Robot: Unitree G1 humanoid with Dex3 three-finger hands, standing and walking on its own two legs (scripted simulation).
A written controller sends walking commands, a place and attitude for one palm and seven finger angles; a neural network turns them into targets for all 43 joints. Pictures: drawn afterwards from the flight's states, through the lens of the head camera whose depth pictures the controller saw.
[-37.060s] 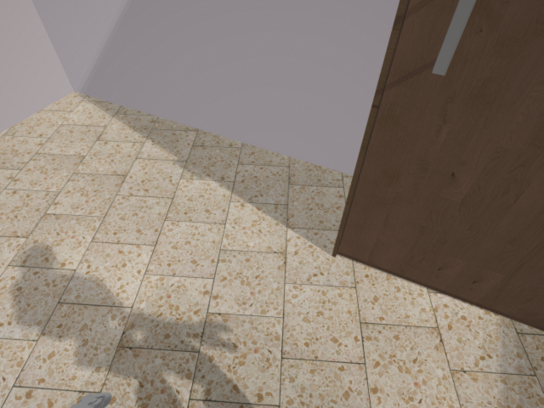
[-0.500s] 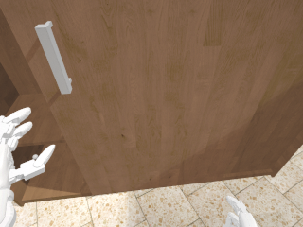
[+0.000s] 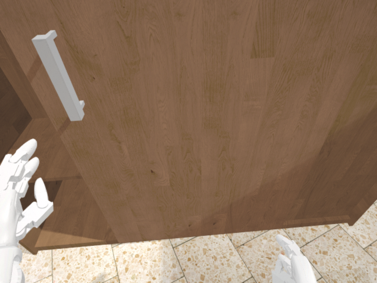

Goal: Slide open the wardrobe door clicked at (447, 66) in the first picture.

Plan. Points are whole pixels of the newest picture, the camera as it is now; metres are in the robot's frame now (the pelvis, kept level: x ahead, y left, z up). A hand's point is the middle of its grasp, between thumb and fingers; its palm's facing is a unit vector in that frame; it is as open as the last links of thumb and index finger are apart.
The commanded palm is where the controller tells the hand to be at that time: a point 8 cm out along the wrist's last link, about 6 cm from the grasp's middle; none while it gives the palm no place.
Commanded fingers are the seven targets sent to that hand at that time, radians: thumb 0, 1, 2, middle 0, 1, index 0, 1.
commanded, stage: step back with the hand held close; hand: left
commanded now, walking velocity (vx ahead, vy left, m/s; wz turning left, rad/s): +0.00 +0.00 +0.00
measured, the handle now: (65, 77) +0.47 +0.36 +0.23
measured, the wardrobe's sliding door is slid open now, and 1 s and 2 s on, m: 0.45 0.45 0.45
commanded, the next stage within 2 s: stop stepping back and stand still in 1.14 s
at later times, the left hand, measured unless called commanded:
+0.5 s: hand (53, 214) +0.17 +0.25 +0.15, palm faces +0.37 -0.77 -0.52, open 7.4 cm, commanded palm +0.12 +0.29 +0.17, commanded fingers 0.00 0.90 0.90 -0.20 -0.30 -0.20 -0.30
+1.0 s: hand out of the picture +0.05 +0.30 +0.16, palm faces +0.43 -0.75 -0.51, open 7.4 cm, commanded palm -0.01 +0.33 +0.17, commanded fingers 0.00 0.90 0.90 -0.20 -0.30 -0.20 -0.30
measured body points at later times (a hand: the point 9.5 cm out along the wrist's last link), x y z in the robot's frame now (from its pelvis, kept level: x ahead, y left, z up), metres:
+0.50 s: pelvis -0.02 -0.01 -0.01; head -0.02 -0.04 +0.44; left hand +0.14 +0.28 +0.18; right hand +0.18 -0.25 -0.09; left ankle +0.09 +0.09 -0.74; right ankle -0.06 -0.07 -0.74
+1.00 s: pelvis -0.14 +0.03 -0.01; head -0.13 +0.03 +0.44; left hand +0.02 +0.34 +0.19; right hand +0.04 -0.18 -0.09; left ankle -0.01 +0.10 -0.73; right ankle -0.12 -0.08 -0.74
